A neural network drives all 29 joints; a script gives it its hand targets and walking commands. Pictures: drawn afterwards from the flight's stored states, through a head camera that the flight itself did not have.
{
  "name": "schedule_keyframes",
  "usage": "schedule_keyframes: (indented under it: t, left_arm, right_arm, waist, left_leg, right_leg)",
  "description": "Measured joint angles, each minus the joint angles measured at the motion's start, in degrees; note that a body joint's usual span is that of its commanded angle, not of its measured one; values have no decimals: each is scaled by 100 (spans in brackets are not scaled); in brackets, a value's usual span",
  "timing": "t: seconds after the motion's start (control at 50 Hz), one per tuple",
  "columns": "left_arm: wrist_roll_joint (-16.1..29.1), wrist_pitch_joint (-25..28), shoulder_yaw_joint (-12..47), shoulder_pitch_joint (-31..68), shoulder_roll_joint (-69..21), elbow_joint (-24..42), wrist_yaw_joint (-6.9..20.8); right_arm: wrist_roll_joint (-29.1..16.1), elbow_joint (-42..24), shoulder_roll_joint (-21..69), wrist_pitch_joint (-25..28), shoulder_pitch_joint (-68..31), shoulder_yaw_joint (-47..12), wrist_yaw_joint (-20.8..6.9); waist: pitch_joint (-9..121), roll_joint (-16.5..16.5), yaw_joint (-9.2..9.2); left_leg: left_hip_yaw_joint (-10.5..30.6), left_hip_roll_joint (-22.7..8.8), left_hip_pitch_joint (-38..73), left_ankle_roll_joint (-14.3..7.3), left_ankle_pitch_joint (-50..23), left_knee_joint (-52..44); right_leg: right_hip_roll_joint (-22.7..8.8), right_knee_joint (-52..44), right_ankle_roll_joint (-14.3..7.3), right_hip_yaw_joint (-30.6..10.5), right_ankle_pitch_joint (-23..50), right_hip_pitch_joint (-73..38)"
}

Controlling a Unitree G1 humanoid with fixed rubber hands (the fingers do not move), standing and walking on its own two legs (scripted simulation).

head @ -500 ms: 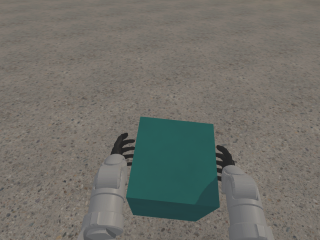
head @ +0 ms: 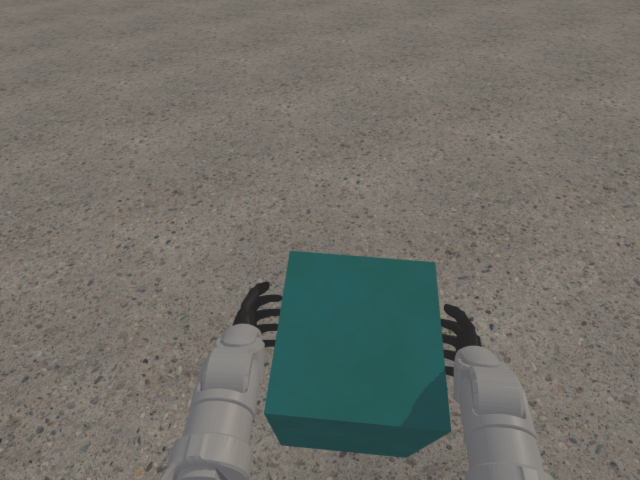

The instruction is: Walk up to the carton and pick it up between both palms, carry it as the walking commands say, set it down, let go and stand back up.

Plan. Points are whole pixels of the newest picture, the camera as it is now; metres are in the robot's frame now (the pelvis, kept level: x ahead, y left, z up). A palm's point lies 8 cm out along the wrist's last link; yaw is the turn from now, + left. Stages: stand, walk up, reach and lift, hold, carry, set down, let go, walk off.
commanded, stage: set down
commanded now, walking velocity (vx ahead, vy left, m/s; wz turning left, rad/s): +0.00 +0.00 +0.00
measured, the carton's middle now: (352, 361) +0.30 -0.06 -0.06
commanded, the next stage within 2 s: none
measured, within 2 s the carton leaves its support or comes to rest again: neither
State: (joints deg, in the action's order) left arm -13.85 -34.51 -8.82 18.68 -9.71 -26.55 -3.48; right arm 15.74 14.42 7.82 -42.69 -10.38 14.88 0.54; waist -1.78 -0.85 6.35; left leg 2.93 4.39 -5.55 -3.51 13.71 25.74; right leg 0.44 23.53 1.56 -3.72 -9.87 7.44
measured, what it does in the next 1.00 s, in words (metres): lowers itself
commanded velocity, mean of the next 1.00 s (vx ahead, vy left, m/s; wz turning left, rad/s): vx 0.00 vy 0.00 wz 0.00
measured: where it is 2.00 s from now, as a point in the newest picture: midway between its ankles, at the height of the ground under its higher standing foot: outside the picture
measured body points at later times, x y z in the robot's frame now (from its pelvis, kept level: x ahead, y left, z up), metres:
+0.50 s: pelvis -0.03 -0.05 -0.02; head +0.04 -0.05 +0.42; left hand +0.34 +0.06 -0.05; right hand +0.28 -0.22 -0.06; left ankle +0.01 +0.08 -0.74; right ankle +0.04 -0.14 -0.74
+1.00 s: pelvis -0.04 -0.02 -0.08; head +0.11 -0.03 +0.34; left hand +0.36 +0.06 -0.14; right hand +0.29 -0.22 -0.16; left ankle +0.01 +0.08 -0.74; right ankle +0.04 -0.14 -0.74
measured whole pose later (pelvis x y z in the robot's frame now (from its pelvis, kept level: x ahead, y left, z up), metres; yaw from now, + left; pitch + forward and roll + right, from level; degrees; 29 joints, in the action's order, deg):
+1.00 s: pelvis -0.04 -0.02 -0.08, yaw +1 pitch +25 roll +0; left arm -16.3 -10.2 -19.7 36.9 -7.6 -42.7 -2.7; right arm 14.3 28.0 9.8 -15.9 -25.8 26.0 3.4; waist 6.6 -2.8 5.5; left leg 3.7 4.8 -63.2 -1.0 21.2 59.3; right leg 1.9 56.7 0.1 -1.3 -17.2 64.8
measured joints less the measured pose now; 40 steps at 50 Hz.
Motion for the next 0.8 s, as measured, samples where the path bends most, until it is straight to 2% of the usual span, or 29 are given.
schedule_keyframes:
  t: [0.16,0.3,0.36,0.42,0.54,0.7,0.8]
  left_arm:
    - [-137,504,-376,237,-74,-482,-55]
    - [-485,943,-924,587,-118,-889,97]
    - [-560,1141,-1057,760,-14,-1077,178]
    - [-583,1355,-1097,958,131,-1268,246]
    - [-589,1806,-1273,1206,228,-1479,317]
    - [-431,2268,-1187,1344,321,-1533,258]
    - [-345,2459,-1122,1494,298,-1521,238]
  right_arm:
    - [56,550,46,534,-273,230,36]
    - [89,1034,125,996,-614,469,108]
    - [117,1214,183,1172,-817,523,208]
    - [114,1329,249,1358,-1020,612,298]
    - [147,1408,313,1801,-1190,652,417]
    - [186,1579,380,2464,-1363,888,399]
    - [21,1435,370,2727,-1344,966,399]
  waist:
    - [48,69,-43]
    - [-36,115,-135]
    - [-94,108,-102]
    - [-95,87,-74]
    - [-39,23,-147]
    - [251,-72,-53]
    - [482,-87,-87]
  left_leg:
    - [6,-95,-427,138,76,269]
    - [83,-208,-907,218,151,588]
    - [163,-228,-1250,187,192,801]
    - [222,-221,-1685,166,231,1034]
    - [269,-205,-2527,181,278,1420]
    - [339,-133,-3844,383,293,1944]
    - [240,-77,-4668,370,368,2365]
  right_leg:
    - [115,416,-137,23,-124,507]
    - [244,676,-263,119,-151,960]
    - [276,813,-304,210,-159,1252]
    - [283,1018,-334,280,-190,1665]
    - [291,1381,-355,341,-235,2489]
    - [239,1874,-331,427,-282,3769]
    - [207,2315,-267,349,-353,4618]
